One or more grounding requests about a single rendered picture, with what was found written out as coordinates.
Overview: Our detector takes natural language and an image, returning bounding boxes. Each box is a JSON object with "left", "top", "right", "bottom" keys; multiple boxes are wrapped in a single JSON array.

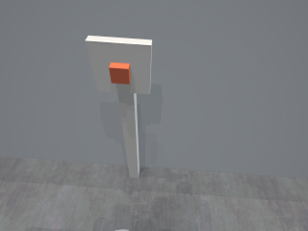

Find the button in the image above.
[{"left": 109, "top": 62, "right": 131, "bottom": 85}]

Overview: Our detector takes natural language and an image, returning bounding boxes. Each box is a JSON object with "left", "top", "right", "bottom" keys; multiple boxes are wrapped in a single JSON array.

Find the panel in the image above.
[{"left": 85, "top": 36, "right": 152, "bottom": 179}]

